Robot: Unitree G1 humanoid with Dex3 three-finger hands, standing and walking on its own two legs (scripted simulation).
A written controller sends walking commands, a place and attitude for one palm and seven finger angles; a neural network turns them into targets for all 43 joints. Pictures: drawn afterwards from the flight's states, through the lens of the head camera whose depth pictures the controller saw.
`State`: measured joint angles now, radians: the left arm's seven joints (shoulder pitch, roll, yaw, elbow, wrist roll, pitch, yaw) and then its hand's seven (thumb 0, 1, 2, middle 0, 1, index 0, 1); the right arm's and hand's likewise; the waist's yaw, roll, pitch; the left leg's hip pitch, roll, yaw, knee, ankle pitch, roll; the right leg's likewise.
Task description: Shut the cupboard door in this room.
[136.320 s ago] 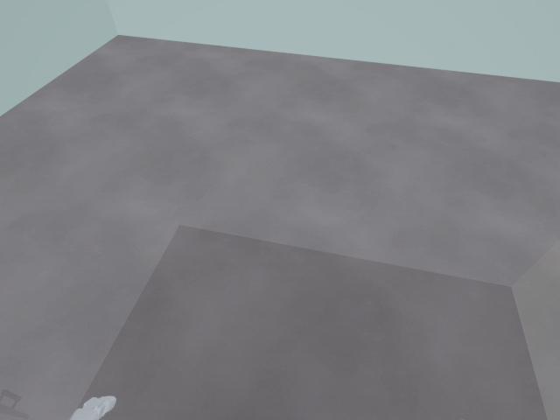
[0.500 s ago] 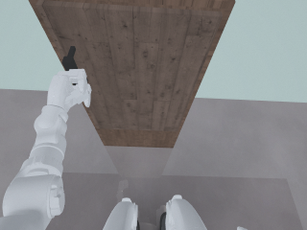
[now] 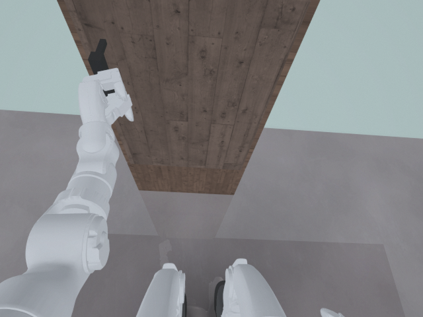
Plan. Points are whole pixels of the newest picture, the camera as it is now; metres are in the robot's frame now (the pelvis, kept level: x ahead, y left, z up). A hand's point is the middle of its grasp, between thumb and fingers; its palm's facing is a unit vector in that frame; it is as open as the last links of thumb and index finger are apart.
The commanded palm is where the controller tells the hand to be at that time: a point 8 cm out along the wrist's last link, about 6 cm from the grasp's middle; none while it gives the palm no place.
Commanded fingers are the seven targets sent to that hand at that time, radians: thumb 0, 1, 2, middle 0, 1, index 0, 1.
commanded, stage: pull the fist back off the door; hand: left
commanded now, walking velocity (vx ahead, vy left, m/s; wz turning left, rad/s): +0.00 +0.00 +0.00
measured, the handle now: (108, 78) +0.56 +0.19 +0.07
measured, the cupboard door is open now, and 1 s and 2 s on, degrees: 0 0 0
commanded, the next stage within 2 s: draw the hand back to the body in 0.68 s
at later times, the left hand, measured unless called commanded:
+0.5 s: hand (140, 111) +0.48 +0.12 +0.06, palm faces +0.08 -1.00 -0.02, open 3.1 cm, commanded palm +0.44 +0.17 +0.07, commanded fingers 0.00 0.90 0.90 -1.30 -1.50 -1.30 -1.50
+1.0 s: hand (125, 120) +0.42 +0.13 +0.11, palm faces +0.03 -1.00 -0.04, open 3.1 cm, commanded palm +0.39 +0.19 +0.11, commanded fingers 0.00 0.90 0.90 -1.30 -1.50 -1.30 -1.50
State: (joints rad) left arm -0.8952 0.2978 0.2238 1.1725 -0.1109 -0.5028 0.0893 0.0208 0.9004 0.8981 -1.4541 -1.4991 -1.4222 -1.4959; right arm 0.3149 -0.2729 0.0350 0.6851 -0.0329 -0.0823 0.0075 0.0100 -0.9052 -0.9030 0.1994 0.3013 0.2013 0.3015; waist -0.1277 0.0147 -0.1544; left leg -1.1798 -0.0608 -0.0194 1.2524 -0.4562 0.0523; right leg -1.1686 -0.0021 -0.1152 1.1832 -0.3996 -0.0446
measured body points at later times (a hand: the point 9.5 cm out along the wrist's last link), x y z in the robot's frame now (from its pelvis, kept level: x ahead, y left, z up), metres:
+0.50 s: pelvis +0.04 -0.01 +0.03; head +0.15 -0.02 +0.46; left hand +0.47 +0.18 +0.07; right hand +0.08 -0.28 -0.10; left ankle +0.07 +0.08 -0.62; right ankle +0.09 -0.10 -0.62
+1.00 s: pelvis +0.08 -0.01 +0.05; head +0.15 -0.03 +0.49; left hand +0.41 +0.19 +0.12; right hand +0.23 -0.25 -0.06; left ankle +0.07 +0.08 -0.62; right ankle +0.09 -0.10 -0.62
